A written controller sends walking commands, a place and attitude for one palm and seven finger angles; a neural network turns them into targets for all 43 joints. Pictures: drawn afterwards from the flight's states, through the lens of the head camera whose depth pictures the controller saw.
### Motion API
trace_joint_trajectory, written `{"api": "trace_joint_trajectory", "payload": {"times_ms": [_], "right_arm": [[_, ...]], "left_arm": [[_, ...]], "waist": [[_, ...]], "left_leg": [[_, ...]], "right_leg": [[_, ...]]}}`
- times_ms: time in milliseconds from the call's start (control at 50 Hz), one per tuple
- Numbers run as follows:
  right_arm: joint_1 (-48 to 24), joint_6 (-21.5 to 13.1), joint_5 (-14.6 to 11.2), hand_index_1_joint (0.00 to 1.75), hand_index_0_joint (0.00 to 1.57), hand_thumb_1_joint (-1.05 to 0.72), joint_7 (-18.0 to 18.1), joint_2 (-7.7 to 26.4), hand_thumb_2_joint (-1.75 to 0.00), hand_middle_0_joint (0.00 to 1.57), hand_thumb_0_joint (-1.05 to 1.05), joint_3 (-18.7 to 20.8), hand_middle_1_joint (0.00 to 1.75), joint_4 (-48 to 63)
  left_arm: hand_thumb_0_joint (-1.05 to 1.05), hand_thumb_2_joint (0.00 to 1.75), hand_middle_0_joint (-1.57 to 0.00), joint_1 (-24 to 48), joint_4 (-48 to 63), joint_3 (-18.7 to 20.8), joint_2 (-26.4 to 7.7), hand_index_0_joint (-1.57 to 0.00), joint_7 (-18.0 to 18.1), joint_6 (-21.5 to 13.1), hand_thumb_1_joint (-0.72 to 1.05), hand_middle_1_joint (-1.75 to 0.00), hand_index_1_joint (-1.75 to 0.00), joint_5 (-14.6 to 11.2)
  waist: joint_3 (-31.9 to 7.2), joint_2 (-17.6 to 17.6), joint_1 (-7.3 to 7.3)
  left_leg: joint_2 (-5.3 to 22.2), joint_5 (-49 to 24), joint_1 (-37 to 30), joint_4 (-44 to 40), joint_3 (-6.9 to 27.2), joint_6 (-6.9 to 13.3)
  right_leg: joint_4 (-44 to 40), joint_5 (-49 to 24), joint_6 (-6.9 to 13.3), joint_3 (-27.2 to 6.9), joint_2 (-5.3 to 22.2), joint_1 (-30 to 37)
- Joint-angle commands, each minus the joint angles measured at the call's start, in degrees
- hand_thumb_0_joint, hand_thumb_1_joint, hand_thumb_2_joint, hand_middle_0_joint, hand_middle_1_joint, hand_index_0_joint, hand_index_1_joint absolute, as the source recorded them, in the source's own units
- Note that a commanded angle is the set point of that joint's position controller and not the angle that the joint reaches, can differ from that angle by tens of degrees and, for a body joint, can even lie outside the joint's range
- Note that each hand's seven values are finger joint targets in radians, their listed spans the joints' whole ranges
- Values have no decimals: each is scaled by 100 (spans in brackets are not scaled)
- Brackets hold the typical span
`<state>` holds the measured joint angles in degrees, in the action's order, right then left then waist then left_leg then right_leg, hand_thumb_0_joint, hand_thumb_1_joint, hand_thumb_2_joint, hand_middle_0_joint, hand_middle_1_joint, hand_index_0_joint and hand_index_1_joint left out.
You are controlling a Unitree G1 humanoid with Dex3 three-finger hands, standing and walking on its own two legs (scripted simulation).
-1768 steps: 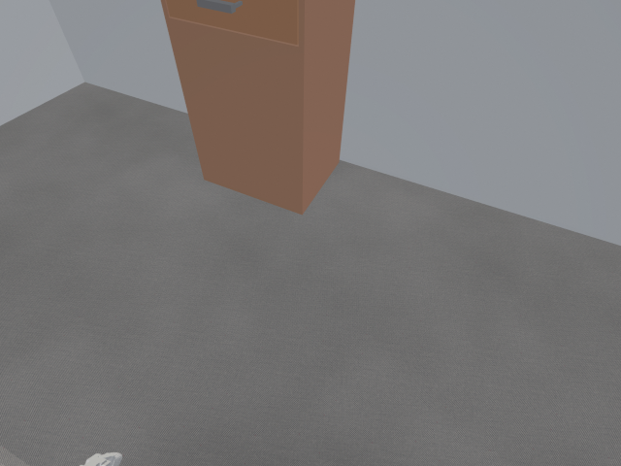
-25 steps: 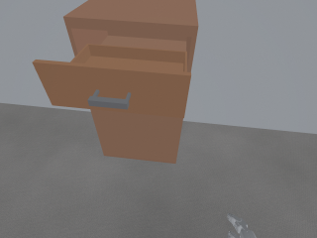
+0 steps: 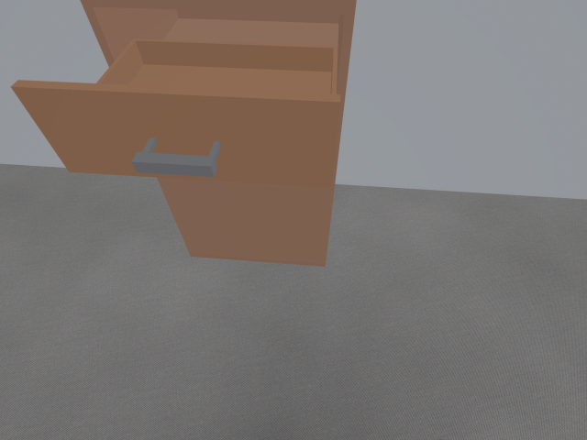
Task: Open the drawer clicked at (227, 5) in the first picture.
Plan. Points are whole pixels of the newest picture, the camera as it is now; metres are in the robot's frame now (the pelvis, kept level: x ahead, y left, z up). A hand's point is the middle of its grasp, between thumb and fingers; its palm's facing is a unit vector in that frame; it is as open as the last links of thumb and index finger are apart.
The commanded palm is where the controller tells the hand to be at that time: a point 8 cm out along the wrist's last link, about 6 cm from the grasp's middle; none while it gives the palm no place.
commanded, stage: let the arm hang, fingers relaxed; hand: left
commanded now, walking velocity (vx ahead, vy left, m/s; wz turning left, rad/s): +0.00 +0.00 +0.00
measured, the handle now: (179, 155) +0.52 +0.18 +0.09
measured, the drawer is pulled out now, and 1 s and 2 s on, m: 0.30 0.30 0.30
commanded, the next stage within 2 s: look to check the result in 0.82 s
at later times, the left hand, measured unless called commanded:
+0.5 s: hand out of the picture -0.02 +0.14 -0.16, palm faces +0.07 -0.98 -0.17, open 7.3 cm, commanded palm none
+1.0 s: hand out of the picture -0.01 +0.15 -0.16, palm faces +0.06 -0.98 -0.18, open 7.4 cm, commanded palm none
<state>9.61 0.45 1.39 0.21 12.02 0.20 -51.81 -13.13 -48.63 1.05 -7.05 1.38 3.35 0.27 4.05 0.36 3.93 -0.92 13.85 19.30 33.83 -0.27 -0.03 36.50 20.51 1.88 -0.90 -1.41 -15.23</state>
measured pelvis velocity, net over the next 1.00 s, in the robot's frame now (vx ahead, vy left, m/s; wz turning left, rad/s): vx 0.01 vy -0.01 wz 0.01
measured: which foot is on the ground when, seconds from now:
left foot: down 0.00-1.00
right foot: down 0.00-1.00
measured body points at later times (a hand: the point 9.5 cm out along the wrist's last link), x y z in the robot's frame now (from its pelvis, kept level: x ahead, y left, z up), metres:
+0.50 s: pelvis +0.00 -0.01 +0.01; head +0.01 -0.02 +0.46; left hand -0.02 +0.20 -0.15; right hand -0.02 -0.21 -0.16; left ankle +0.04 +0.12 -0.73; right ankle -0.01 -0.10 -0.73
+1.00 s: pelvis +0.01 -0.01 +0.01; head +0.02 -0.01 +0.46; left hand -0.01 +0.21 -0.15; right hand -0.01 -0.21 -0.15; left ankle +0.04 +0.12 -0.73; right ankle -0.01 -0.10 -0.73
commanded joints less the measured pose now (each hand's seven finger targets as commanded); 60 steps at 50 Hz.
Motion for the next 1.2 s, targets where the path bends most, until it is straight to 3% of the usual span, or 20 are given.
{"api": "trace_joint_trajectory", "payload": {"times_ms": [0, 40, 140, 200, 280, 500, 640, 820, 980, 1020, 1180], "right_arm": [[343, -57, 14, 30, 20, -90, 157, 227, -90, 20, 0, 165, 30, -208], [478, -41, -25, 30, 20, -90, 208, 191, -90, 20, 0, 169, 30, -415], [815, 58, -56, 30, 20, -90, 261, 86, -90, 20, 0, 169, 30, -861], [947, 70, -57, 30, 20, -90, 278, 29, -90, 20, 0, 155, 30, -1021], [1075, 68, -56, 30, 20, -90, 281, -30, -90, 20, 0, 148, 30, -1130], [1218, 33, -42, 30, 20, -90, 278, -219, -90, 20, 0, 148, 30, -1241], [1204, 10, -40, 30, 20, -90, 288, -275, -90, 20, 0, 159, 30, -1240], [1163, -22, -60, 30, 20, -90, 295, -227, -90, 20, 0, 166, 30, -1208], [1105, -6, -46, 30, 20, -90, 283, -165, -90, 20, 0, 177, 30, -1211], [1061, -16, -62, 30, 20, -90, 280, -155, -90, 20, 0, 187, 30, -1198], [1014, -16, -50, 30, 20, -90, 281, -107, -90, 20, 0, 178, 30, -1217]], "left_arm": [[0, 90, -20, -48, -199, 298, -906, -20, 54, -442, 90, -30, -30, 54], [0, 90, -20, -240, -526, 252, -870, -20, 71, -398, 90, -30, -30, 21], [0, 90, -20, -357, -1134, 151, -761, -20, 75, -340, 90, -30, -30, 7], [0, 90, -20, -502, -1364, 120, -723, -20, 79, -326, 90, -30, -30, -4], [0, 90, -20, -643, -1550, 110, -660, -20, 86, -325, 90, -30, -30, -5], [0, 90, -20, -822, -1644, 133, -468, -20, 104, -339, 90, -30, -30, 12], [0, 90, -20, -861, -1630, 131, -430, -20, 107, -355, 90, -30, -30, 13], [0, 90, -20, -877, -1594, 127, -458, -20, 108, -383, 90, -30, -30, 6], [0, 90, -20, -810, -1601, 127, -496, -20, 99, -356, 90, -30, -30, 11], [0, 90, -20, -858, -1592, 127, -533, -20, 101, -373, 90, -30, -30, 9], [0, 90, -20, -730, -1600, 127, -538, -20, 101, -366, 90, -30, -30, 8]], "waist": [[-768, 418, -222], [-848, 651, -285], [-163, 69, -256], [-34, 122, -284], [46, -133, -292], [357, -70, -311], [394, 165, -331], [166, 23, -347], [274, 97, -333], [153, -88, -358], [204, 88, -321]], "left_leg": [[353, -1133, -998, -513, 372, 56], [524, -1363, -1062, -619, 505, 159], [566, -884, -968, -857, 502, 152], [575, -816, -980, -942, 505, 151], [571, -682, -963, -1004, 466, 149], [536, -401, -753, -1086, 479, 161], [550, -461, -717, -1068, 489, 162], [595, -741, -883, -1071, 497, 177], [587, -534, -820, -1160, 548, 179], [595, -662, -936, -1134, 519, 187], [600, -636, -898, -1175, 552, 168]], "right_leg": [[-1444, -2043, 289, -820, 808, 260], [-1454, -1969, 169, -598, 640, 528], [-1863, -1224, 182, -483, 597, 244], [-1908, -993, 193, -469, 570, 208], [-2000, -628, 181, -462, 562, 161], [-1957, -222, 186, -497, 522, -86], [-1884, -431, 177, -495, 501, -60], [-1808, -842, 155, -479, 486, 122], [-1800, -656, 150, -477, 492, 62], [-1811, -755, 136, -470, 483, 119], [-1787, -797, 123, -460, 505, 132]]}}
